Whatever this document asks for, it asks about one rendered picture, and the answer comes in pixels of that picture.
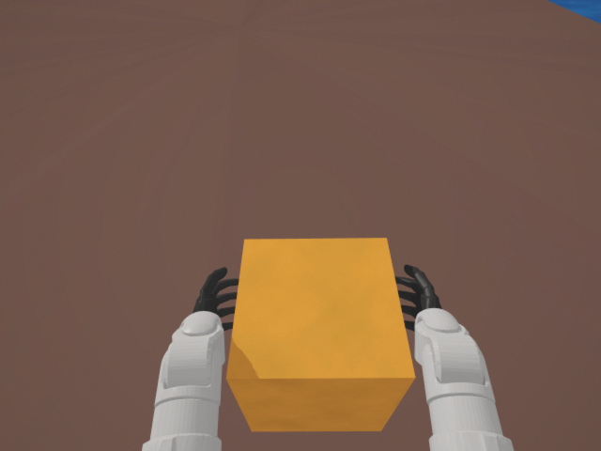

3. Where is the carton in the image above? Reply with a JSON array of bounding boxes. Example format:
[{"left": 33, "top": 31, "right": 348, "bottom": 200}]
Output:
[{"left": 226, "top": 238, "right": 415, "bottom": 431}]

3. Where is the right robot forearm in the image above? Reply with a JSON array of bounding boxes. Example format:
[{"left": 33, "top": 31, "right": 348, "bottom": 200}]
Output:
[{"left": 414, "top": 308, "right": 514, "bottom": 451}]

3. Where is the robot left hand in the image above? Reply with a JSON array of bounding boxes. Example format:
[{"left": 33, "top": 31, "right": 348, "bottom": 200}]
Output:
[{"left": 193, "top": 267, "right": 239, "bottom": 331}]

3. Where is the left robot forearm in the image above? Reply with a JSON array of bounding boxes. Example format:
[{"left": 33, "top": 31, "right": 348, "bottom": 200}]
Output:
[{"left": 142, "top": 311, "right": 225, "bottom": 451}]

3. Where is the robot right hand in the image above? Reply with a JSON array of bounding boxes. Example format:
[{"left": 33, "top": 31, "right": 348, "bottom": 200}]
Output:
[{"left": 395, "top": 265, "right": 442, "bottom": 332}]

